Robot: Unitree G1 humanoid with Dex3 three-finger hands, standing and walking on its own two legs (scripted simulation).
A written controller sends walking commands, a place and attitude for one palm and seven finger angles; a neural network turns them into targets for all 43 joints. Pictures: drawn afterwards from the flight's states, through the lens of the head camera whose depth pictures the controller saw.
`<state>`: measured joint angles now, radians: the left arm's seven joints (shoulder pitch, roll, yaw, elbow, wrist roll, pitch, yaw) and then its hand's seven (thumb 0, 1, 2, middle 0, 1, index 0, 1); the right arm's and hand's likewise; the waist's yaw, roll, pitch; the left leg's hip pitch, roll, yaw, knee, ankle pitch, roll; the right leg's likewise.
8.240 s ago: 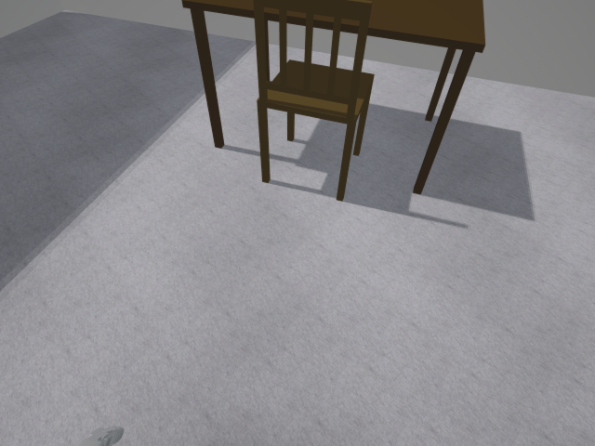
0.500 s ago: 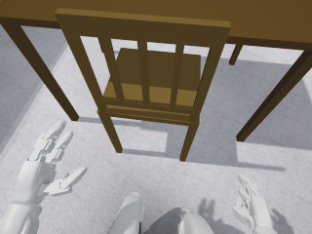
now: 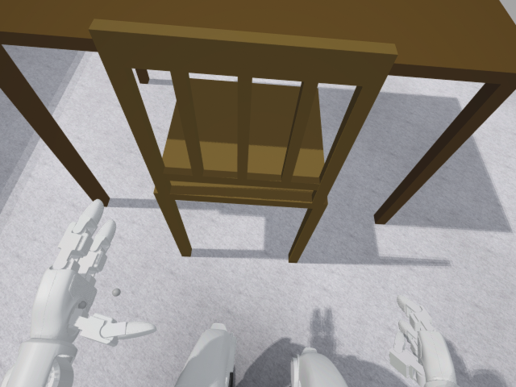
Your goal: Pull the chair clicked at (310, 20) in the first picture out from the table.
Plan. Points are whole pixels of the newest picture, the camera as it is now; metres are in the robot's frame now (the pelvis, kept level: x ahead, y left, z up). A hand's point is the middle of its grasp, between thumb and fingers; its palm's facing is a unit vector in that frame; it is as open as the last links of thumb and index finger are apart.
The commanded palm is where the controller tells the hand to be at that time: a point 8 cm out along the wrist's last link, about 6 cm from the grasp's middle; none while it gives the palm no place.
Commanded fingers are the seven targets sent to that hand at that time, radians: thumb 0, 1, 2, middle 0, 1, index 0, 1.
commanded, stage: raise the hand toward the chair's back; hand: left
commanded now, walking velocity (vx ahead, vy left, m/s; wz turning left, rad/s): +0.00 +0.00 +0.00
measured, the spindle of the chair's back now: (243, 134) +0.53 +0.08 +0.01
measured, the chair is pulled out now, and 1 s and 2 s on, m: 0.00 0.00 0.00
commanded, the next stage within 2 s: aim the fingers beside a spindle in 0.96 s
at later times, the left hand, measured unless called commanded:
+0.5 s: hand (102, 282) +0.23 +0.22 +0.06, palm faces +0.08 -1.00 -0.06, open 16.9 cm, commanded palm +0.21 +0.26 +0.07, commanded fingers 0.00 -0.50 0.30 -0.06 -0.08 -0.06 -0.08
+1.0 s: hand (140, 276) +0.25 +0.18 +0.06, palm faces +0.07 -1.00 -0.05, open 16.9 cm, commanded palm +0.22 +0.23 +0.07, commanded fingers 0.00 -0.50 0.30 -0.06 -0.08 -0.06 -0.08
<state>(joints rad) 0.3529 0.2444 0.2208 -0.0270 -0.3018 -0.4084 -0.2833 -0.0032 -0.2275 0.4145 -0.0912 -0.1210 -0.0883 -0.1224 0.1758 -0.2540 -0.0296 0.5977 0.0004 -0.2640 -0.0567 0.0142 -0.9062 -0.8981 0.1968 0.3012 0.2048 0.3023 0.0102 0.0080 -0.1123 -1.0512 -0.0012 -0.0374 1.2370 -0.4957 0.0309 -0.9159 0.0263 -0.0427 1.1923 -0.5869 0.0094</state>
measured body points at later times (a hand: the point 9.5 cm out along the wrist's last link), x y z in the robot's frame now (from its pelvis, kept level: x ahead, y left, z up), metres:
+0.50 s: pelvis -0.01 +0.00 +0.01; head +0.07 +0.02 +0.46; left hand +0.22 +0.27 +0.07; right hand +0.18 -0.23 -0.06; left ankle +0.05 +0.09 -0.63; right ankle +0.00 -0.13 -0.63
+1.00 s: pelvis +0.00 -0.03 +0.01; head +0.08 -0.03 +0.45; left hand +0.24 +0.23 +0.07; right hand +0.20 -0.27 -0.07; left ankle +0.05 +0.09 -0.63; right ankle +0.00 -0.13 -0.63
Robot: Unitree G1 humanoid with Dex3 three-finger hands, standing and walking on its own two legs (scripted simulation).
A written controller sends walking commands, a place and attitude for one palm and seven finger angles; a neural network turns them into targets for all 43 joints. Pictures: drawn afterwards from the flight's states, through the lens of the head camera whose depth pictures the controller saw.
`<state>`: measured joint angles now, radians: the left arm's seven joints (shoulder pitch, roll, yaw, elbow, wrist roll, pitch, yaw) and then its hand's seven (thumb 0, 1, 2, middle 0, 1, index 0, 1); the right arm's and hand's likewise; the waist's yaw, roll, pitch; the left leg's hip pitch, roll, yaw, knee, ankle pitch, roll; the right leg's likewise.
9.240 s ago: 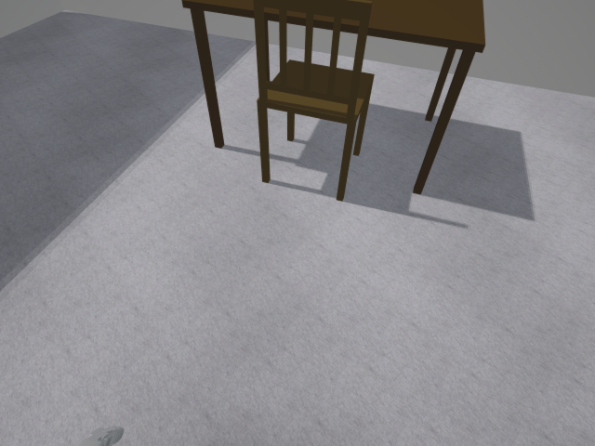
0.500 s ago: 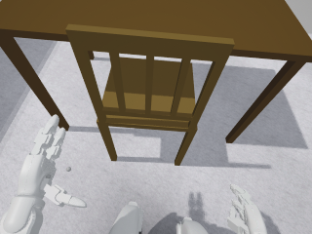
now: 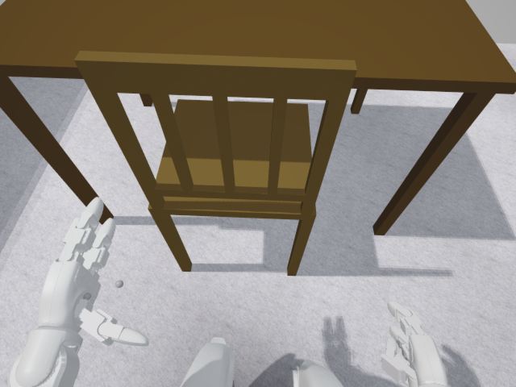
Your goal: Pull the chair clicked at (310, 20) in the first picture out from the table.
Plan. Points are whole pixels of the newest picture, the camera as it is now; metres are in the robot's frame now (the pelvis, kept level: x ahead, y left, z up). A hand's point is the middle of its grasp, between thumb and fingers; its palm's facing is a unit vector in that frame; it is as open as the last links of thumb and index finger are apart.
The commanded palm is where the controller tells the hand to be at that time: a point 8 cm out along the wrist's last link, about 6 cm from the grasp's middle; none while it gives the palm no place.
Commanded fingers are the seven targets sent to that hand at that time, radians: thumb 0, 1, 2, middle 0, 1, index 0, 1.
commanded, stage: aim the fingers beside a spindle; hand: left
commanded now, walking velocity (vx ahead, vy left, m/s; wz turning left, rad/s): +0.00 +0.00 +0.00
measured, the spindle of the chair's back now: (225, 149) +0.53 +0.11 +0.00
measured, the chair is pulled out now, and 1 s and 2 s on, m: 0.00 0.00 0.00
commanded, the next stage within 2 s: none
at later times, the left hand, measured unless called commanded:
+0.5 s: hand (132, 259) +0.28 +0.21 +0.04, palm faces +0.03 -1.00 -0.02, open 16.9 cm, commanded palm +0.27 +0.25 +0.04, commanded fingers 0.00 -0.50 0.30 -0.06 -0.08 -0.06 -0.08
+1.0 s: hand (160, 237) +0.33 +0.18 +0.02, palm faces +0.04 -1.00 -0.05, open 16.9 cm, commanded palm +0.31 +0.23 +0.02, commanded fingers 0.00 -0.50 0.30 -0.06 -0.08 -0.06 -0.08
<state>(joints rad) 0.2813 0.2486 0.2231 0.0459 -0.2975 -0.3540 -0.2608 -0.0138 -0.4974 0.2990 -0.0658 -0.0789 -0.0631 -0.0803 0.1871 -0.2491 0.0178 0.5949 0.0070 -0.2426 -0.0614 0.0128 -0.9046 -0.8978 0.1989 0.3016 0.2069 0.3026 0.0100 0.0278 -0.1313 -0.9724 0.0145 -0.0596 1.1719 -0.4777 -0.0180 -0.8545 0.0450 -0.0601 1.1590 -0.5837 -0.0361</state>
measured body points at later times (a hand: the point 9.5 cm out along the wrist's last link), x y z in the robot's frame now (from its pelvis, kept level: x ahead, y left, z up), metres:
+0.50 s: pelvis +0.00 +0.02 -0.01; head +0.09 +0.03 +0.43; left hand +0.28 +0.26 +0.04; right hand +0.17 -0.22 -0.09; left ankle +0.05 +0.13 -0.64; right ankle -0.01 -0.10 -0.64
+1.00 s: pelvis +0.00 +0.02 -0.02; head +0.10 +0.03 +0.42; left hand +0.32 +0.24 +0.02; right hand +0.16 -0.22 -0.12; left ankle +0.05 +0.13 -0.64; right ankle -0.01 -0.10 -0.64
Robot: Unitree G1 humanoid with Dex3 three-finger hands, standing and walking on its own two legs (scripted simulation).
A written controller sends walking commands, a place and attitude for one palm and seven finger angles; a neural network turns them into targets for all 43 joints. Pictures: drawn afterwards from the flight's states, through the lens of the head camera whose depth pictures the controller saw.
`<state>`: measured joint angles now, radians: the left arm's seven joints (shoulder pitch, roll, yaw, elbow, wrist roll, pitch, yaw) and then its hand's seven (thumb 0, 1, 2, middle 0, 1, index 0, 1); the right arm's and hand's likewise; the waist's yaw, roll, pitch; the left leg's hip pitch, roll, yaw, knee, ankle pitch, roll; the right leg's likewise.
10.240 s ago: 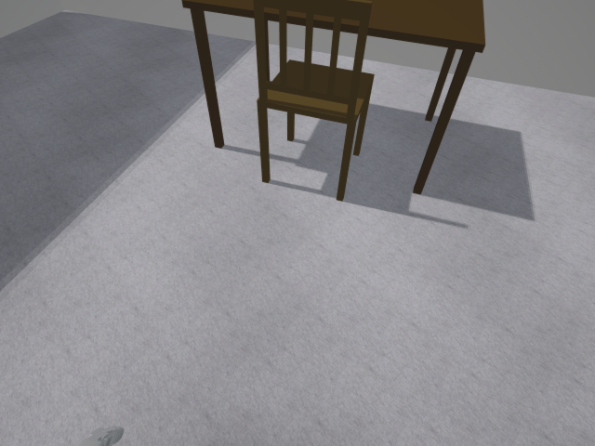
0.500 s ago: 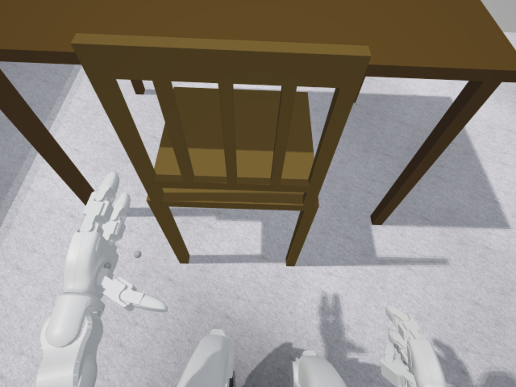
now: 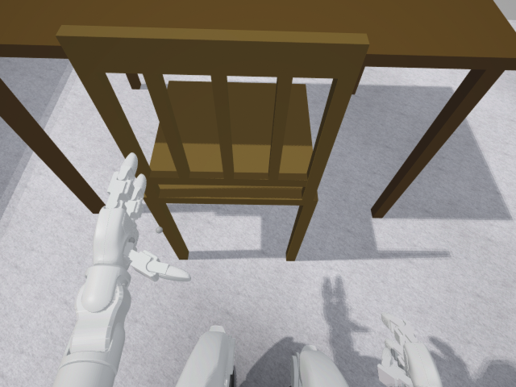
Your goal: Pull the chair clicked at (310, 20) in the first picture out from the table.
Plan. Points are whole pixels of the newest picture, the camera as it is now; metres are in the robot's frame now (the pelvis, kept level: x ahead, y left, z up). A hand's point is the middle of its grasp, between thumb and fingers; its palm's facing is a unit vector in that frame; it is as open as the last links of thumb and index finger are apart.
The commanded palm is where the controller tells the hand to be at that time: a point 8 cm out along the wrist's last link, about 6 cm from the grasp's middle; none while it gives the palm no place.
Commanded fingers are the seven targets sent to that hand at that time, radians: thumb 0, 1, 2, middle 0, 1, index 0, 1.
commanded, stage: aim the fingers beside a spindle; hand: left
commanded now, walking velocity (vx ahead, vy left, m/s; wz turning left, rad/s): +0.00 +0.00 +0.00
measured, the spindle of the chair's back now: (224, 133) +0.53 +0.10 +0.02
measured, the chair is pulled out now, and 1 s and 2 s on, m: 0.00 0.00 0.00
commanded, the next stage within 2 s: none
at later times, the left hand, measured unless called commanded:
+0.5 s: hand (169, 207) +0.38 +0.17 +0.01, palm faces +0.07 -1.00 -0.04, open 16.9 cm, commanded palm +0.35 +0.22 +0.01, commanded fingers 0.00 -0.50 0.30 -0.06 -0.08 -0.06 -0.08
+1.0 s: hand (174, 215) +0.37 +0.16 +0.01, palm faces +0.04 -1.00 -0.03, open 16.9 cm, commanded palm +0.34 +0.22 +0.01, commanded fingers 0.00 -0.50 0.30 -0.06 -0.08 -0.06 -0.08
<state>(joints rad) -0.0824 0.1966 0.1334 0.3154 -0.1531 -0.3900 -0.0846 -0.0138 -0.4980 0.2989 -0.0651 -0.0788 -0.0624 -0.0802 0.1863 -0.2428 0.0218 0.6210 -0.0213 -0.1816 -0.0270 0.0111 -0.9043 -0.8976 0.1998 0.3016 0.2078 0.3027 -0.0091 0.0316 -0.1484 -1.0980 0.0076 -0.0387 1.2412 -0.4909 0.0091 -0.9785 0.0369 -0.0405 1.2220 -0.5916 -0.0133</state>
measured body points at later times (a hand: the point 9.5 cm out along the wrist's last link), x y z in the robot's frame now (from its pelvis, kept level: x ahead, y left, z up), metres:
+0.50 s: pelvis +0.00 -0.01 -0.02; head +0.12 -0.01 +0.42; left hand +0.37 +0.22 +0.01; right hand +0.13 -0.27 -0.13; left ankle +0.05 +0.11 -0.63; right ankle +0.00 -0.12 -0.63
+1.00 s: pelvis -0.01 +0.00 -0.01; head +0.11 +0.00 +0.42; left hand +0.36 +0.21 +0.01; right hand +0.14 -0.26 -0.13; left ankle +0.05 +0.11 -0.63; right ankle +0.00 -0.12 -0.63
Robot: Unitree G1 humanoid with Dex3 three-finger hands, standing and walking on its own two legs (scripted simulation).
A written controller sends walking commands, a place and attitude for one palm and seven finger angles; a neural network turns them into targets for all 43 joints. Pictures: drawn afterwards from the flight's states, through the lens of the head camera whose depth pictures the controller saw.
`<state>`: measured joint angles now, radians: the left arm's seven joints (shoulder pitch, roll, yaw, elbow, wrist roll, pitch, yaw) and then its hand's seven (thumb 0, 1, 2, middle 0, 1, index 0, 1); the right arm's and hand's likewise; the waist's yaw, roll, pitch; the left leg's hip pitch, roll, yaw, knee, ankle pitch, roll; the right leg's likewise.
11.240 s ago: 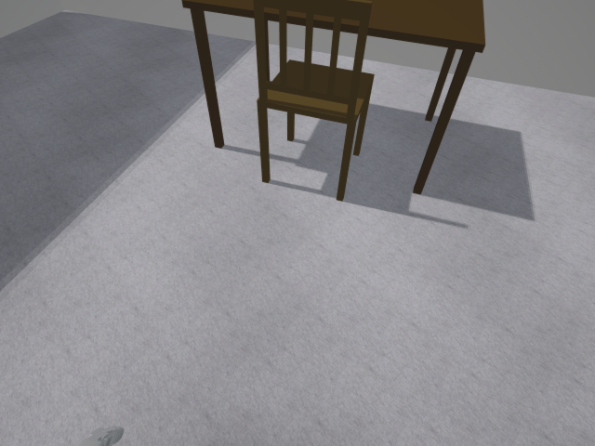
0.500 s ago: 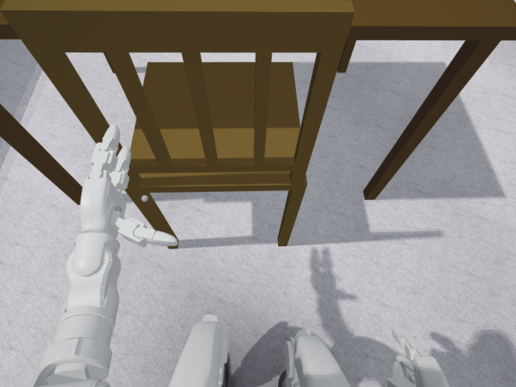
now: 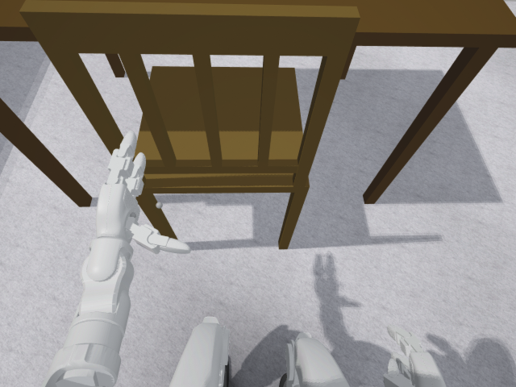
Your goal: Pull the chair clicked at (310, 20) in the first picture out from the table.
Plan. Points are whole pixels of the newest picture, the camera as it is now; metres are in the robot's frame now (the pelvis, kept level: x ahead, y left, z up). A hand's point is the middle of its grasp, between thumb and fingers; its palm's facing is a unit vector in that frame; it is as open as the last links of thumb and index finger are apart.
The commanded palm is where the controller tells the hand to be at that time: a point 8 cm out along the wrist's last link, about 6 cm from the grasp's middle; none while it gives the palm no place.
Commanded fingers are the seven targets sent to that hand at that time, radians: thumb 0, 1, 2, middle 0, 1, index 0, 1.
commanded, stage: aim the fingers beside a spindle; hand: left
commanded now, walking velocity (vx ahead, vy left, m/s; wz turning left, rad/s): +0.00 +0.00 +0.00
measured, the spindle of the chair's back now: (210, 118) +0.54 +0.11 +0.03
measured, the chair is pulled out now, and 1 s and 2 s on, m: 0.00 0.00 0.00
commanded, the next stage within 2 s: none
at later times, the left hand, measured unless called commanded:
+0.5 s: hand (150, 201) +0.38 +0.18 +0.02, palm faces +0.12 -0.99 -0.04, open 16.9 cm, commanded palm +0.35 +0.23 +0.03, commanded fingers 0.00 -0.50 0.30 -0.06 -0.08 -0.06 -0.08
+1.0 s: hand (148, 202) +0.38 +0.19 +0.03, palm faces +0.05 -1.00 -0.04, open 16.9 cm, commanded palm +0.35 +0.23 +0.02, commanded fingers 0.00 -0.50 0.30 -0.06 -0.08 -0.06 -0.08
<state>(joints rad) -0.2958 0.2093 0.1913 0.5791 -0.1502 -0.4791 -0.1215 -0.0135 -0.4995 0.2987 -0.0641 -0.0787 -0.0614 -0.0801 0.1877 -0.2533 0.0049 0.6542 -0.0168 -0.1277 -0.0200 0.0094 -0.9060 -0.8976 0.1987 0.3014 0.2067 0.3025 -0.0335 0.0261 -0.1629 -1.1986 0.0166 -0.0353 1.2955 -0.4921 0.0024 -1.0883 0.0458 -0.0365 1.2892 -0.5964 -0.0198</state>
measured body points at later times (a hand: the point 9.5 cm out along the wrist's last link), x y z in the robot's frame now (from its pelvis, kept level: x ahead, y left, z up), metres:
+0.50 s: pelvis +0.00 +0.00 +0.00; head +0.12 +0.01 +0.43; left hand +0.37 +0.24 +0.03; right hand +0.14 -0.25 -0.12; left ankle +0.06 +0.12 -0.61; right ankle +0.01 -0.11 -0.61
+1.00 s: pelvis +0.00 +0.00 +0.00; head +0.11 +0.01 +0.43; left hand +0.37 +0.24 +0.03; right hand +0.15 -0.25 -0.11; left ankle +0.06 +0.11 -0.61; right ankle +0.01 -0.11 -0.61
